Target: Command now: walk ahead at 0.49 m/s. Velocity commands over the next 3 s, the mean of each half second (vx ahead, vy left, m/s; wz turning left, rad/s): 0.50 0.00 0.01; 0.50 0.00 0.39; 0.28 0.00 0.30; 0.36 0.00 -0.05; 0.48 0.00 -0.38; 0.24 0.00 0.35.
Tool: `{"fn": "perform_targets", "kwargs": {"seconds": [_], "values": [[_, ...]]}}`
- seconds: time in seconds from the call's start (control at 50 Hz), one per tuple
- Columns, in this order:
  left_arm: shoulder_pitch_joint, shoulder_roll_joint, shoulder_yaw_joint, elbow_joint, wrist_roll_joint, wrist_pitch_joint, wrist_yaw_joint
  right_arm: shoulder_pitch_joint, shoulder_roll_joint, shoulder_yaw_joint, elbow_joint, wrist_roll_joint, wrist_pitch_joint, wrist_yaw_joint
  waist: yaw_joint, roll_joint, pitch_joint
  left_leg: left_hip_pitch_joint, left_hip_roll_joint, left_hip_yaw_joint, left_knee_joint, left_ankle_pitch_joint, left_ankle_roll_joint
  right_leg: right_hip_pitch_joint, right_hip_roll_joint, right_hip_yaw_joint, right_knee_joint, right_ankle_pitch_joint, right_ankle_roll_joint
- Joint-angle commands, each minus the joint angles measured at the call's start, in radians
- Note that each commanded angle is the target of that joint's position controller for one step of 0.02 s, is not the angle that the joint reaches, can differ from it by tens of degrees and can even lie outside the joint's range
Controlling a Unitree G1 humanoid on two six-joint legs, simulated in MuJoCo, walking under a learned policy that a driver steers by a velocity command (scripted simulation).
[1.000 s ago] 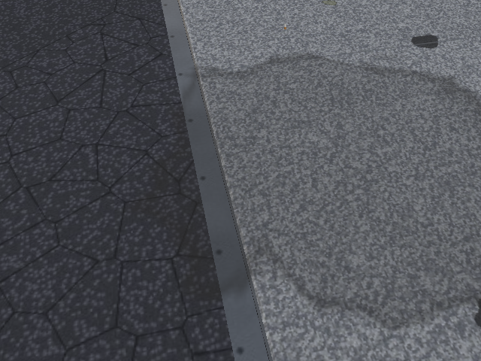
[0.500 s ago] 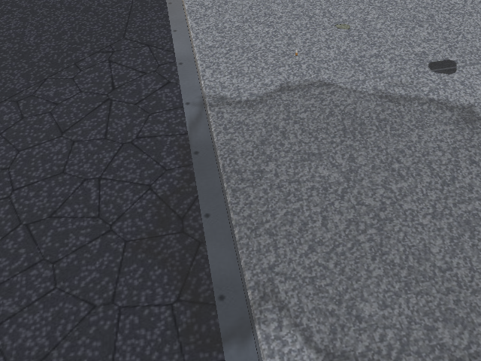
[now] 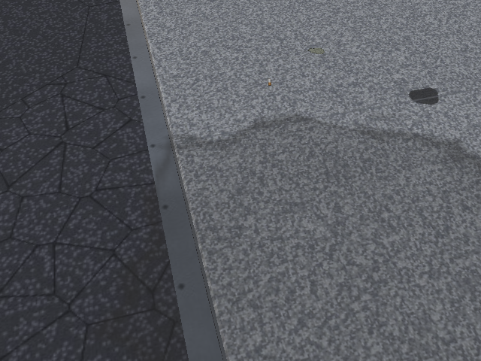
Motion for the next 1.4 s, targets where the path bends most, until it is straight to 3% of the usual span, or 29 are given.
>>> {"fn": "perform_targets", "kwargs": {"seconds": [0.02, 0.2, 0.24, 0.28, 0.3, 0.32, 0.34, 0.36, 0.38, 0.4, 0.44, 0.52, 0.64, 0.76, 0.82, 0.86, 0.88, 0.9, 0.92, 0.94, 0.96, 1.0, 1.12, 1.24, 1.32, 1.34, 1.36, 1.38, 1.4], "values": [[0.036, 0.048, 0.014, -0.042, 0.013, 0.003, 0.007, -0.039, -0.131, -0.02, -0.054, 0.001, -0.018, -0.02, 0.047, 0.077, 0.056, -0.107, 0.278, -0.208, -0.209, 0.064, 0.17, -0.024, -0.042, 0.001, -0.135, 0.159, 0.028], [-0.251, 0.041, 0.003, -0.134, -0.01, -0.018, -0.036, 0.116, -0.169, -0.031, -0.004, 0.026, 0.016, -0.039, -0.05, 0.09, 0.083, 0.147, 0.324, -0.177, -0.124, 0.059, 0.113, 0.0, 0.032, -0.043, -0.582, 0.223, 0.02], [-0.234, 0.062, 0.009, -0.142, -0.01, -0.027, -0.047, 0.109, -0.18, -0.037, -0.002, 0.027, 0.027, -0.041, -0.026, 0.102, 0.071, 0.193, 0.35, -0.192, -0.072, 0.103, 0.098, 0.05, 0.047, -0.05, -0.623, 0.142, -0.008], [-0.078, 0.11, 0.035, -0.102, -0.007, -0.034, -0.047, 0.069, -0.182, -0.036, -0.011, 0.024, 0.037, -0.041, 0.067, 0.11, -0.015, 0.184, 0.309, -0.151, 0.111, 0.371, 0.065, 0.278, 0.103, -0.097, -0.665, 0.098, -0.047], [0.116, 0.173, 0.064, -0.048, -0.005, -0.036, -0.04, 0.061, -0.147, -0.022, -0.025, 0.012, 0.039, -0.041, 0.144, 0.077, -0.143, 0.077, 0.247, -0.097, 0.353, 0.405, 0.033, 0.549, 0.066, -0.052, -0.644, 0.123, -0.091], [0.274, 0.292, 0.091, -0.022, 0.016, -0.031, -0.035, 0.14, -0.052, 0.009, -0.054, -0.001, 0.023, -0.035, 0.147, -0.135, -0.311, -0.291, 0.112, -0.019, 0.762, 0.078, -0.037, 0.955, -0.195, 0.331, -0.663, 0.086, -0.224], [0.308, 0.252, 0.081, -0.007, 0.012, -0.027, -0.04, 0.175, -0.027, 0.019, -0.039, 0.019, -0.005, -0.028, 0.138, -0.267, -0.401, -0.519, 0.025, -0.128, 0.975, -0.421, -0.052, 1.083, -0.294, 0.687, -0.828, -0.035, -0.311], [0.233, 0.175, 0.056, -0.021, 0.006, -0.029, -0.041, 0.094, -0.143, -0.009, -0.054, 0.043, -0.023, -0.024, 0.133, -0.166, -0.269, -0.615, 0.096, -0.19, 1.063, -0.382, -0.028, 0.978, -0.259, 0.587, -0.842, -0.07, -0.256], [0.137, 0.133, 0.042, -0.046, 0.005, -0.027, -0.04, 0.011, -0.164, -0.015, -0.079, 0.051, -0.029, -0.025, 0.108, -0.099, -0.17, -0.617, 0.152, -0.163, 1.044, -0.286, -0.015, 0.835, -0.22, 0.426, -0.854, -0.007, -0.216], [0.059, 0.104, 0.031, -0.058, 0.009, -0.026, -0.044, -0.028, -0.151, -0.017, -0.085, 0.039, -0.024, -0.031, 0.076, -0.023, -0.099, -0.572, 0.192, -0.141, 0.979, -0.205, -0.02, 0.69, -0.174, 0.315, -0.892, 0.078, -0.196], [0.016, 0.064, 0.019, -0.053, 0.018, -0.028, -0.053, -0.01, -0.117, -0.024, -0.079, 0.023, 0.004, -0.037, 0.022, -0.039, -0.046, -0.466, 0.233, -0.139, 0.88, -0.121, -0.03, 0.542, -0.108, 0.191, -0.958, 0.148, -0.17], [0.079, 0.109, 0.035, -0.008, 0.025, -0.036, -0.039, -0.034, -0.085, -0.028, -0.089, 0.026, 0.035, -0.041, 0.01, -0.016, 0.0, -0.526, 0.236, -0.14, 0.779, -0.003, -0.054, 0.523, -0.098, 0.059, -1.008, 0.309, -0.18], [0.116, 0.12, 0.034, 0.02, 0.025, -0.03, -0.01, -0.212, -0.069, -0.03, -0.151, 0.026, 0.032, -0.025, 0.057, -0.018, 0.048, -0.547, 0.184, -0.139, 0.474, 0.25, -0.049, 0.566, -0.081, -0.095, -1.046, 0.288, -0.126], [0.188, 0.133, 0.041, 0.062, 0.012, -0.003, 0.003, -0.356, -0.047, -0.018, -0.236, 0.026, 0.031, 0.012, 0.103, -0.001, 0.101, -0.615, 0.171, -0.072, 0.341, 0.165, -0.018, 0.775, -0.147, -0.167, -0.973, 0.388, -0.108], [0.145, 0.171, 0.052, 0.043, 0.007, 0.018, 0.013, -0.329, -0.074, -0.032, -0.267, 0.028, 0.031, 0.03, 0.058, -0.04, 0.052, -0.482, 0.108, 0.02, 0.329, 0.013, 0.024, 0.806, -0.155, -0.215, -0.823, 0.777, -0.078], [0.107, 0.194, 0.057, 0.024, 0.007, 0.033, 0.022, -0.123, -0.14, -0.071, -0.23, 0.031, 0.035, 0.029, -0.06, -0.061, -0.075, -0.185, 0.025, 0.066, 0.29, -0.008, 0.073, 0.749, -0.123, -0.253, -0.526, 1.009, -0.044], [0.102, 0.191, 0.052, 0.004, 0.007, 0.029, 0.024, 0.046, -0.218, -0.108, -0.192, 0.03, 0.04, 0.014, -0.137, -0.007, -0.165, 0.116, 0.066, -0.057, 0.244, 0.03, 0.123, 0.549, -0.077, -0.256, -0.26, 0.817, -0.006], [0.199, 0.053, 0.01, -0.034, 0.042, 0.001, 0.001, 0.117, -0.33, -0.132, -0.182, 0.032, 0.044, -0.004, -0.064, 0.256, -0.279, 0.514, 0.332, -0.534, 0.236, 0.006, 0.286, 0.103, 0.093, -0.221, 0.127, -0.057, 0.054], [0.165, 0.069, 0.004, -0.057, 0.01, -0.05, -0.018, 0.144, -0.292, -0.114, -0.196, 0.024, 0.037, -0.004, -0.075, 0.234, -0.419, 0.636, 0.449, -0.929, 0.035, -0.135, 0.378, -0.086, 0.19, 0.002, 0.302, -0.392, 0.045], [0.035, 0.138, 0.025, -0.09, -0.029, -0.076, -0.027, 0.117, -0.227, -0.099, -0.195, 0.014, 0.032, -0.007, -0.104, 0.166, -0.288, 0.556, 0.402, -0.784, 0.009, -0.116, 0.3, -0.182, 0.122, 0.057, 0.309, -0.309, 0.014], [-0.017, 0.137, 0.023, -0.11, -0.03, -0.085, -0.025, 0.032, -0.186, -0.087, -0.212, 0.021, 0.028, -0.008, -0.066, 0.089, -0.175, 0.388, 0.36, -0.634, 0.003, -0.042, 0.255, -0.172, 0.075, 0.04, 0.228, -0.208, 0.0], [-0.001, 0.14, 0.039, -0.105, 0.01, -0.066, -0.008, -0.096, -0.131, -0.067, -0.256, 0.015, 0.028, -0.007, 0.026, 0.023, -0.079, 0.096, 0.288, -0.466, -0.038, 0.126, 0.215, -0.017, 0.012, 0.031, 0.078, -0.123, 0.02], [-0.083, 0.087, 0.036, -0.164, 0.033, -0.019, 0.005, -0.053, -0.184, -0.077, -0.26, 0.015, 0.031, -0.042, 0.037, 0.085, -0.009, -0.105, 0.192, -0.275, -0.057, 0.431, 0.177, 0.059, 0.044, -0.03, -0.274, 0.09, 0.096], [-0.215, 0.074, 0.024, -0.207, 0.023, -0.027, -0.021, 0.036, -0.159, -0.065, -0.226, 0.019, 0.059, -0.062, -0.037, 0.141, -0.052, -0.017, 0.185, -0.268, 0.056, 0.419, 0.089, 0.172, 0.127, -0.04, -0.589, 0.345, 0.064], [-0.112, 0.122, 0.04, -0.185, 0.044, -0.047, -0.03, -0.018, -0.142, -0.057, -0.231, 0.014, 0.065, -0.069, 0.036, 0.14, -0.089, 0.092, 0.203, -0.334, 0.242, 0.46, 0.053, 0.284, 0.128, -0.029, -0.735, 0.331, -0.007], [-0.052, 0.157, 0.047, -0.174, 0.059, -0.055, -0.027, -0.017, -0.123, -0.05, -0.245, 0.005, 0.061, -0.067, 0.052, 0.095, -0.152, 0.049, 0.14, -0.311, 0.359, 0.407, 0.018, 0.445, 0.064, 0.013, -0.73, 0.626, -0.042], [0.007, 0.203, 0.051, -0.177, 0.079, -0.053, -0.023, 0.087, -0.087, -0.038, -0.244, -0.005, 0.051, -0.063, 0.025, -0.062, -0.275, -0.142, 0.061, -0.282, 0.58, 0.078, -0.034, 0.746, -0.117, 0.169, -0.629, 1.02, -0.164], [0.063, 0.144, 0.042, -0.159, 0.061, -0.033, -0.025, 0.197, -0.087, -0.028, -0.214, 0.01, 0.05, -0.057, 0.039, -0.233, -0.408, -0.292, -0.006, -0.239, 0.804, -0.527, -0.093, 0.912, -0.288, 0.374, -0.633, 1.093, -0.318], [0.068, 0.101, 0.03, -0.157, 0.027, -0.016, -0.03, 0.169, -0.166, -0.044, -0.206, 0.019, 0.064, -0.051, 0.051, -0.137, -0.395, -0.344, 0.037, -0.263, 0.881, -0.588, -0.11, 0.857, -0.283, 0.441, -0.677, 0.78, -0.311]]}}
Next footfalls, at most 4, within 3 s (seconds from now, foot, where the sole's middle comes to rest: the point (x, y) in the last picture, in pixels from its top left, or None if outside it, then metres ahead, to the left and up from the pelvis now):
0.30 right None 0.34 -0.17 -0.78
0.88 left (214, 322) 0.64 0.08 -0.78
1.34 right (242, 235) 0.94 -0.01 -0.78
1.70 left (187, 280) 0.77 0.17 -0.78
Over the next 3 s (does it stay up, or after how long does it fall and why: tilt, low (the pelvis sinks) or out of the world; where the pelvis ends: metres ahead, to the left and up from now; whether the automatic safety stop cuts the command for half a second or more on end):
stays up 1.35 0.17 -0.01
